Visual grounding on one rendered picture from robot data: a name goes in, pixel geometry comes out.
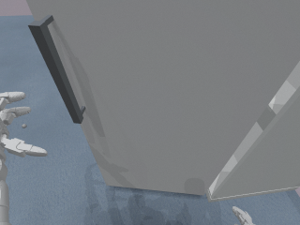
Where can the robot right hand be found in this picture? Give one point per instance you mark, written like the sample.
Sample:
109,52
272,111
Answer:
244,217

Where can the robot left forearm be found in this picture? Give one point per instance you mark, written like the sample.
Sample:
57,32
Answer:
4,191

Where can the robot left hand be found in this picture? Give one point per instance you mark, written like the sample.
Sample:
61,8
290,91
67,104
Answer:
15,146

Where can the fridge door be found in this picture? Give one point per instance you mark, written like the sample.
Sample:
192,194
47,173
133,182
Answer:
171,87

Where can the handle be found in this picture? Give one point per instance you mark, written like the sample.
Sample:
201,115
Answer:
44,41

